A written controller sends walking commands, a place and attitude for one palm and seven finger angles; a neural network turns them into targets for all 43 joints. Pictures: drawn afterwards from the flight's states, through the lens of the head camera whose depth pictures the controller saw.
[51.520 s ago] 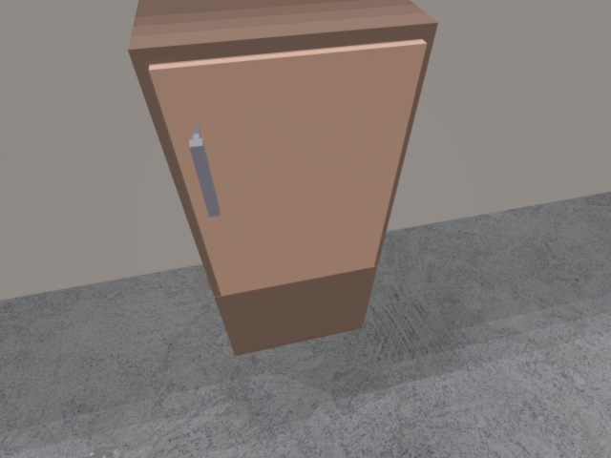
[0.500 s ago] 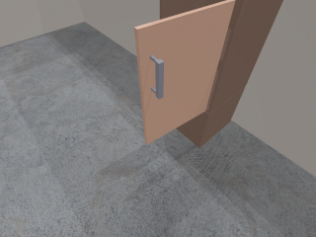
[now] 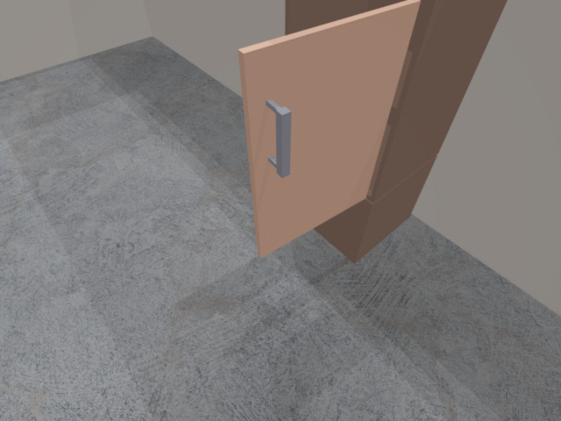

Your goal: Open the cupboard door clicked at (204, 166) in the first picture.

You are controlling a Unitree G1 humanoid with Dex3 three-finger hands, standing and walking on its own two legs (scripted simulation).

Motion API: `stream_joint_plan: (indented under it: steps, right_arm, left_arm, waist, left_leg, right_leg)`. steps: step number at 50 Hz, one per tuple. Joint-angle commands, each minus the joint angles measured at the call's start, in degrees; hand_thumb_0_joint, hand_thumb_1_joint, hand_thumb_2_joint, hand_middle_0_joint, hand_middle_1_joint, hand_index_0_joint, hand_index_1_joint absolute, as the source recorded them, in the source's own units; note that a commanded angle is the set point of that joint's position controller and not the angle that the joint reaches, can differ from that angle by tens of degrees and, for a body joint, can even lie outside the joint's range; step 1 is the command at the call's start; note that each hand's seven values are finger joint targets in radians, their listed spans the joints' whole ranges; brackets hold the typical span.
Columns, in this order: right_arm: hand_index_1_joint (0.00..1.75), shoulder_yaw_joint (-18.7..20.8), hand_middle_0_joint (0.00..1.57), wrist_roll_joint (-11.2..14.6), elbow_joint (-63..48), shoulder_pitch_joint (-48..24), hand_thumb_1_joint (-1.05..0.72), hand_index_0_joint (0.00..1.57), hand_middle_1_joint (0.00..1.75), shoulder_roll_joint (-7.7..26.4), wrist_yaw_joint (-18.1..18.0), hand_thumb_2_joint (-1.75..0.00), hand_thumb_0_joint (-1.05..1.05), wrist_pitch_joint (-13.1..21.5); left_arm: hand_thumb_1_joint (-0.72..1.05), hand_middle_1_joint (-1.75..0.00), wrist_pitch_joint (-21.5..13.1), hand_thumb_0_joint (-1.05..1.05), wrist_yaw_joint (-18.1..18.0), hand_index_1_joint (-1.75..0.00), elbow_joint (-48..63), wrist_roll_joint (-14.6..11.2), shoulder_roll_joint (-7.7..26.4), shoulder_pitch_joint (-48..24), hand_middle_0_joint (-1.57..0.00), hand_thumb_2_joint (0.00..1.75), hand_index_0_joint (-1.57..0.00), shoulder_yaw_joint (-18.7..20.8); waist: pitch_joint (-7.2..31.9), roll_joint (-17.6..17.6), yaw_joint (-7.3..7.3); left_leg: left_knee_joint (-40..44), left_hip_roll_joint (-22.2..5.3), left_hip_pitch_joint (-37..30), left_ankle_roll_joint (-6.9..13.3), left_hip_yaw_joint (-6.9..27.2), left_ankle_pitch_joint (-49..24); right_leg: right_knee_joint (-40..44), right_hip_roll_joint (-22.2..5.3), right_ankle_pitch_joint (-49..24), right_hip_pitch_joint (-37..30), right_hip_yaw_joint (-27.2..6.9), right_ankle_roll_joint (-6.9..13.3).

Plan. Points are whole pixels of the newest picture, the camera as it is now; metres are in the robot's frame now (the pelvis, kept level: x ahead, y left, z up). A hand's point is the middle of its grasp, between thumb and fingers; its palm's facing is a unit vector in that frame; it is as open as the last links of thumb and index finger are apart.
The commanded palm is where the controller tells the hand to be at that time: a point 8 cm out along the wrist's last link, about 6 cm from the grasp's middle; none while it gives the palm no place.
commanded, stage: stand and wait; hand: left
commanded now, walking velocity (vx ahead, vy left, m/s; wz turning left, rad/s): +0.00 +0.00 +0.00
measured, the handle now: (277, 139) +0.60 +0.04 +0.06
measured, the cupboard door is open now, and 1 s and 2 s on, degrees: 84 84 84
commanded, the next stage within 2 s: none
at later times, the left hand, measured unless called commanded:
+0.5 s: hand out of the picture +0.05 +0.21 -0.17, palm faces +0.01 -0.96 -0.27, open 7.4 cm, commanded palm none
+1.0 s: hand out of the picture +0.06 +0.22 -0.16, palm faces +0.00 -0.96 -0.28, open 7.4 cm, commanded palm none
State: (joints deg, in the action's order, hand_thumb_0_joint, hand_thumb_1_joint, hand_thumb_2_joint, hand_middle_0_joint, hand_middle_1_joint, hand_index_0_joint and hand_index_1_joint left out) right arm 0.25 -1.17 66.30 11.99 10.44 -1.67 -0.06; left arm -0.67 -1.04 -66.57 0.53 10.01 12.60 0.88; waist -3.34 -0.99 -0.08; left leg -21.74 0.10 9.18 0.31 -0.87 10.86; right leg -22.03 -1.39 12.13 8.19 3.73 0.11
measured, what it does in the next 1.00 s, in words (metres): stands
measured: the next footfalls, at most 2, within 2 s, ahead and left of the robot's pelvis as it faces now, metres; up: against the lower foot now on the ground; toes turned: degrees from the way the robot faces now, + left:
none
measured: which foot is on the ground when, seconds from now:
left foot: down 0.00-1.00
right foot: down 0.00-1.00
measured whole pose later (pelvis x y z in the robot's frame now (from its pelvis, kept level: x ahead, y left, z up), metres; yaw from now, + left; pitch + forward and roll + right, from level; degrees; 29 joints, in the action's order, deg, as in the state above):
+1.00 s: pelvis +0.01 +0.00 +0.00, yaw +0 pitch -1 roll +0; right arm 0.2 -1.0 66.1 7.4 15.4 -1.0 0.3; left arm -1.3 -0.4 -66.2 0.5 15.1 8.4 0.7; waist -3.2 -0.5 0.0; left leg -17.5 -0.2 6.4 -0.1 -0.7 9.8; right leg -17.4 -0.9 11.0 5.2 3.9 0.3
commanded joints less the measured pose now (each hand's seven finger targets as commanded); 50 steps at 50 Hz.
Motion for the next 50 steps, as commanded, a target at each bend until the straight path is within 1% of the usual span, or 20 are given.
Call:
stream_joint_plan:
  steps: [1,2,5,8,9,11,13,16,18,20,24,29,33,34,35,44,46,48,49,50]
  right_arm:
    - [0.3,1.12,0.2,0.04,-1.98,1.29,-0.9,0.2,0.3,7.6,-0.07,-0.9,0.0,0.73]
    - [0.3,1.17,0.2,0.02,-1.96,1.09,-0.9,0.2,0.3,7.82,-0.09,-0.9,0.0,0.73]
    - [0.3,1.23,0.2,0.04,-2.11,0.36,-0.9,0.2,0.3,8.58,0.01,-0.9,0.0,0.74]
    - [0.3,1.29,0.2,0.03,-2.17,-0.4,-0.9,0.2,0.3,9.19,0.07,-0.9,0.0,0.8]
    - [0.3,1.32,0.2,0.14,-2.36,-0.63,-0.9,0.2,0.3,9.56,0.08,-0.9,0.0,0.78]
    - [0.3,1.32,0.2,0.03,-2.27,-0.97,-0.9,0.2,0.3,9.86,0.11,-0.9,0.0,0.9]
    - [0.3,1.4,0.2,0.06,-2.32,-1.29,-0.9,0.2,0.3,10.5,0.1,-0.9,0.0,0.99]
    - [0.3,1.44,0.2,0.07,-2.46,-1.87,-0.9,0.2,0.3,10.93,0.15,-0.9,0.0,1.02]
    - [0.3,1.43,0.2,0.1,-2.46,-2.31,-0.9,0.2,0.3,11.34,0.16,-0.9,0.0,1.08]
    - [0.3,1.43,0.2,0.13,-2.57,-2.7,-0.9,0.2,0.3,11.7,0.23,-0.9,0.0,1.08]
    - [0.3,1.48,0.2,0.16,-2.78,-3.24,-0.9,0.2,0.3,12.67,0.21,-0.9,0.0,1.21]
    - [0.3,1.49,0.2,0.2,-2.91,-3.8,-0.9,0.2,0.3,13.36,0.27,-0.9,0.0,1.28]
    - [0.3,1.53,0.2,0.15,-2.88,-4.34,-0.9,0.2,0.3,13.54,0.32,-0.9,0.0,1.29]
    - [0.3,1.54,0.2,0.21,-3.03,-4.67,-0.9,0.2,0.3,13.71,0.33,-0.9,0.0,1.2]
    - [0.3,1.51,0.2,0.12,-2.89,-4.66,-0.9,0.2,0.3,13.74,0.34,-0.9,0.0,1.19]
    - [0.3,1.64,0.2,0.27,-3.21,-4.97,-0.9,0.2,0.3,14.39,0.33,-0.9,0.0,1.28]
    - [0.3,1.55,0.2,0.16,-3.01,-5.03,-0.9,0.2,0.3,14.23,0.34,-0.9,0.0,1.28]
    - [0.3,1.45,0.2,0.24,-3.04,-5.07,-0.9,0.2,0.3,14.34,0.34,-0.9,0.0,1.33]
    - [0.3,1.51,0.2,0.3,-3.09,-5.09,-0.9,0.2,0.3,14.4,0.31,-0.9,0.0,1.33]
    - [0.3,1.51,0.2,0.25,-3.05,-5.11,-0.9,0.2,0.3,14.41,0.35,-0.9,0.0,1.31]
  left_arm:
    - [0.9,-0.3,-0.91,0.0,-0.53,-0.3,2.13,0.08,8.77,1.49,-0.2,0.9,-0.2,1.52]
    - [0.9,-0.3,-0.87,0.0,-0.51,-0.3,2.04,0.08,8.79,1.25,-0.2,0.9,-0.2,1.52]
    - [0.9,-0.3,-0.96,0.0,-0.42,-0.3,2.18,0.11,9.74,0.57,-0.2,0.9,-0.2,1.6]
    - [0.9,-0.3,-0.99,0.0,-0.34,-0.3,2.29,0.1,10.42,0.03,-0.2,0.9,-0.2,1.61]
    - [0.9,-0.3,-1.1,0.0,-0.35,-0.3,2.41,0.16,10.73,-0.01,-0.2,0.9,-0.2,1.74]
    - [0.9,-0.3,-1.13,0.0,-0.29,-0.3,2.5,0.08,10.95,-0.58,-0.2,0.9,-0.2,1.67]
    - [0.9,-0.3,-1.22,0.0,-0.28,-0.3,2.53,0.05,11.54,-1.05,-0.2,0.9,-0.2,1.78]
    - [0.9,-0.3,-1.31,0.0,-0.26,-0.3,2.73,0.07,12.11,-1.6,-0.2,0.9,-0.2,1.8]
    - [0.9,-0.3,-1.32,0.0,-0.23,-0.3,2.71,0.05,12.46,-2.11,-0.2,0.9,-0.2,1.74]
    - [0.9,-0.3,-1.38,0.0,-0.22,-0.3,2.77,0.09,13.0,-2.31,-0.2,0.9,-0.2,1.82]
    - [0.9,-0.3,-1.52,0.0,-0.18,-0.3,3.0,0.15,13.55,-2.61,-0.2,0.9,-0.2,1.93]
    - [0.9,-0.3,-1.62,0.0,-0.17,-0.3,3.11,0.16,14.31,-3.3,-0.2,0.9,-0.2,2.0]
    - [0.9,-0.3,-1.6,0.0,-0.12,-0.3,3.04,0.11,14.5,-3.74,-0.2,0.9,-0.2,1.88]
    - [0.9,-0.3,-1.66,0.0,-0.15,-0.3,3.12,0.14,14.68,-3.53,-0.2,0.9,-0.2,1.9]
    - [0.9,-0.3,-1.56,0.0,-0.13,-0.3,3.01,0.11,14.55,-3.93,-0.2,0.9,-0.2,1.76]
    - [0.9,-0.3,-1.83,0.0,-0.19,-0.3,3.33,0.14,15.34,-4.05,-0.2,0.9,-0.2,1.87]
    - [0.9,-0.3,-1.67,0.0,-0.15,-0.3,3.23,0.08,15.07,-4.32,-0.2,0.9,-0.2,1.71]
    - [0.9,-0.3,-1.68,0.0,-0.11,-0.3,3.12,0.06,15.29,-4.24,-0.2,0.9,-0.2,1.7]
    - [0.9,-0.3,-1.75,0.0,-0.13,-0.3,3.16,0.15,15.43,-4.09,-0.2,0.9,-0.2,1.82]
    - [0.9,-0.3,-1.68,0.0,-0.12,-0.3,3.1,0.08,15.33,-4.14,-0.2,0.9,-0.2,1.66]
  waist:
    - [0.55,0.92,-0.24]
    - [0.15,0.3,-0.24]
    - [0.49,1.49,-0.17]
    - [0.71,0.25,-0.15]
    - [1.05,0.89,-0.06]
    - [1.62,0.51,-0.09]
    - [2.31,1.55,-0.13]
    - [2.59,1.25,-0.12]
    - [2.45,0.1,-0.1]
    - [2.56,1.19,-0.12]
    - [3.65,0.58,0.01]
    - [3.56,1.02,0.05]
    - [3.54,1.1,-0.08]
    - [3.09,1.8,0.08]
    - [2.63,1.18,-0.14]
    - [4.12,1.74,-0.06]
    - [3.69,0.42,-0.13]
    - [3.98,0.73,-0.1]
    - [3.83,1.86,0.06]
    - [3.36,1.48,-0.04]
  left_leg:
    - [4.07,-5.68,0.23,0.85,4.68,-5.98]
    - [4.3,-5.66,0.34,0.86,4.75,-5.69]
    - [4.4,-5.76,-0.09,0.89,4.81,-5.74]
    - [4.77,-5.77,-0.31,0.84,4.96,-5.51]
    - [4.67,-5.87,-0.51,0.87,4.82,-5.61]
    - [4.71,-5.99,-0.78,0.86,4.87,-6.87]
    - [4.79,-6.09,-1.2,0.85,5.09,-7.74]
    - [4.95,-6.24,-1.57,0.83,4.97,-8.16]
    - [5.16,-6.23,-1.5,0.78,5.05,-8.54]
    - [5.29,-6.33,-1.8,0.78,5.05,-8.44]
    - [5.23,-6.44,-2.52,0.78,5.12,-9.71]
    - [5.54,-6.62,-2.85,0.76,5.09,-10.73]
    - [5.88,-6.55,-3.02,0.64,5.22,-10.37]
    - [5.75,-6.6,-3.18,0.73,5.23,-10.02]
    - [6.01,-6.59,-2.86,0.66,5.22,-9.44]
    - [5.87,-6.71,-3.99,0.71,5.29,-11.19]
    - [6.01,-6.67,-3.57,0.64,5.3,-11.12]
    - [6.23,-6.72,-3.71,0.59,5.28,-11.12]
    - [6.12,-6.76,-3.87,0.67,5.33,-11.36]
    - [6.16,-6.72,-3.73,0.65,5.24,-11.06]
  right_leg:
    - [5.09,-5.55,-3.32,0.93,-5.04,1.95]
    - [5.26,-5.54,-2.91,1.07,-5.04,1.94]
    - [5.63,-5.69,-2.83,0.91,-4.97,1.94]
    - [5.93,-5.7,-2.68,0.75,-5.25,1.96]
    - [6.12,-5.69,-2.81,0.58,-5.22,2.0]
    - [5.81,-5.83,-4.34,0.02,-5.24,2.03]
    - [5.83,-5.93,-5.3,-0.58,-5.2,2.01]
    - [5.98,-6.09,-6.13,-0.95,-5.08,2.0]
    - [6.07,-6.11,-6.69,-1.16,-5.27,2.04]
    - [6.39,-6.23,-6.53,-1.24,-5.15,2.01]
    - [6.39,-6.14,-8.02,-1.99,-5.27,2.04]
    - [6.59,-6.35,-9.41,-2.39,-5.11,2.03]
    - [6.99,-6.48,-9.02,-2.5,-5.16,1.92]
    - [7.25,-6.43,-8.73,-1.94,-5.11,1.97]
    - [7.32,-6.41,-7.95,-1.79,-5.32,1.98]
    - [7.37,-6.53,-10.62,-2.89,-5.29,2.01]
    - [7.29,-6.53,-10.11,-2.99,-5.33,1.99]
    - [7.38,-6.58,-10.15,-3.22,-5.29,1.94]
    - [7.35,-6.53,-10.51,-2.95,-5.13,1.92]
    - [7.48,-6.66,-10.07,-2.73,-5.04,1.87]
